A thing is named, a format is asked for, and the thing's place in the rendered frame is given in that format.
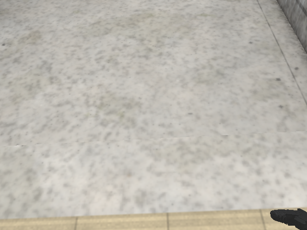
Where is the right robot hand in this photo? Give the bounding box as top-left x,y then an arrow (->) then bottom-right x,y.
270,208 -> 307,230

